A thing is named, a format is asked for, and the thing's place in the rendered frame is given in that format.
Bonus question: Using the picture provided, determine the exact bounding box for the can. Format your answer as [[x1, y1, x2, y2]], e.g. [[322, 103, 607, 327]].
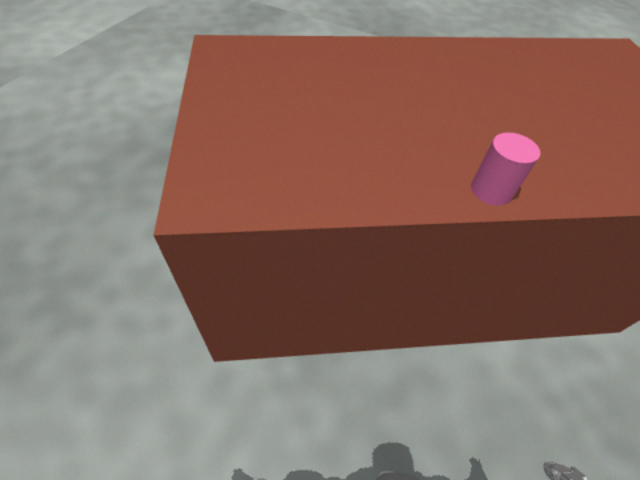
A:
[[471, 133, 541, 206]]

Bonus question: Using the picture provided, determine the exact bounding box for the right robot hand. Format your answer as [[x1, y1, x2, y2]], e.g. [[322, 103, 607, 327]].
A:
[[543, 462, 587, 480]]

